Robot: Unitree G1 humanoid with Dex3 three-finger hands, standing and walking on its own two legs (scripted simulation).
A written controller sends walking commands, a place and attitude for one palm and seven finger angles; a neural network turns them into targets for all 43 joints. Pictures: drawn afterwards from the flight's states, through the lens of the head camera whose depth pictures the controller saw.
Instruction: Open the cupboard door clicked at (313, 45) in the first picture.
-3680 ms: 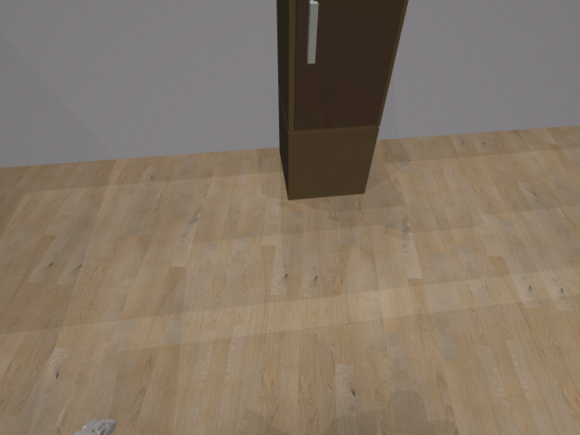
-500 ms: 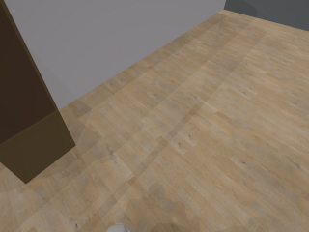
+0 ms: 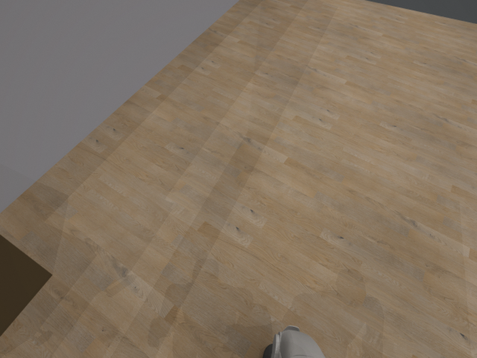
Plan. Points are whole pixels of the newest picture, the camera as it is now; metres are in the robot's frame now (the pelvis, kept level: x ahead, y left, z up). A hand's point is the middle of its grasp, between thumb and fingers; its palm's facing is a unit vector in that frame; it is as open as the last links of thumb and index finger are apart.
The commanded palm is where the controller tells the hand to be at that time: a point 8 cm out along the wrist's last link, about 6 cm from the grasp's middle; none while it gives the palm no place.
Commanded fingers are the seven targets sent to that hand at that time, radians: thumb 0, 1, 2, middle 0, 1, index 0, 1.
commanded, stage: turn to face it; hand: left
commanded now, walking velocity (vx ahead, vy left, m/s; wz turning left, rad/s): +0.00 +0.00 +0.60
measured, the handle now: out of the picture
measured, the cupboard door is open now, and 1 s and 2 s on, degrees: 0 0 0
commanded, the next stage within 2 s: take the last steps up to it in 1.96 s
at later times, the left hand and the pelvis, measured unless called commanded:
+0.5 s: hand (144, 349) +0.16 +0.19 -0.19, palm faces +0.24 -0.96 -0.13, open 7.4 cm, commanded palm none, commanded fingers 0.00 0.90 0.90 -0.20 -0.30 -0.20 -0.30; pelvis +0.08 +0.00 -0.02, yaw +13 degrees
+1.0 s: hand out of the picture +0.08 +0.18 -0.15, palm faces +0.51 -0.80 -0.32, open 7.4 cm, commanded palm none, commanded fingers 0.00 0.90 0.90 -0.20 -0.30 -0.20 -0.30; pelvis +0.11 -0.05 -0.01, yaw +31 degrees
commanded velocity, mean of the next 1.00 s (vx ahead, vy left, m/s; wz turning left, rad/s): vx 0.00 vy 0.00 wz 0.60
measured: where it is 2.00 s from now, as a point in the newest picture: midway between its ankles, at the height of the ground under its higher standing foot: outside the picture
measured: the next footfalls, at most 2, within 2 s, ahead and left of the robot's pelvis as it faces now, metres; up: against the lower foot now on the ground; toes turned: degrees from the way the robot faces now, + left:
right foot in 0.08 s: +0.18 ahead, -0.13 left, +0.00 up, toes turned -9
left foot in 0.48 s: +0.12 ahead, +0.12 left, +0.00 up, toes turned +22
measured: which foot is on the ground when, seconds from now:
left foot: down 0.00-0.08, up 0.10-0.46, down 0.48-0.90, up 0.92-1.00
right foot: up 0.00-0.06, down 0.08-0.48, up 0.50-0.88, down 0.90-1.00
